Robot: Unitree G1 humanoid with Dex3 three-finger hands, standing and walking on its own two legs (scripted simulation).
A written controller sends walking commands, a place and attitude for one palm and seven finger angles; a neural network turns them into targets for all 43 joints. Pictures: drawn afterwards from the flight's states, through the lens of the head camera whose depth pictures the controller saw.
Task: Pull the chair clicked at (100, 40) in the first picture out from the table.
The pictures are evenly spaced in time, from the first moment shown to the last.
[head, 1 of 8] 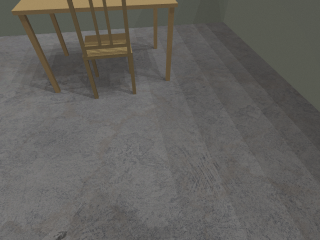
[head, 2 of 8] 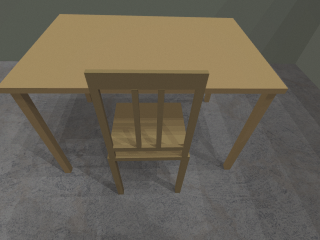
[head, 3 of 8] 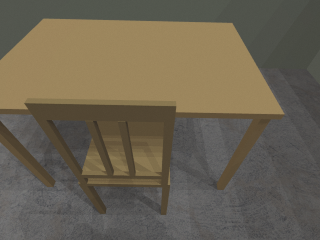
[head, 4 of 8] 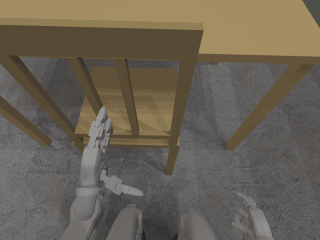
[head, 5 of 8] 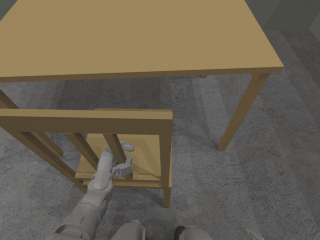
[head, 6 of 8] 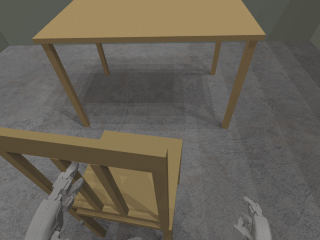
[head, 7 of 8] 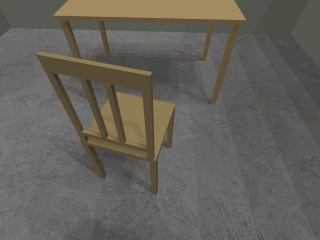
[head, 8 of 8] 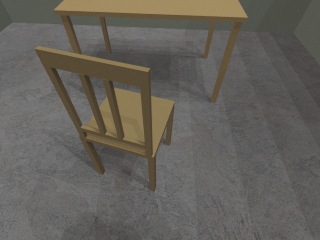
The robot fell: no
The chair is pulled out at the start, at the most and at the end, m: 0.00 0.64 0.63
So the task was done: yes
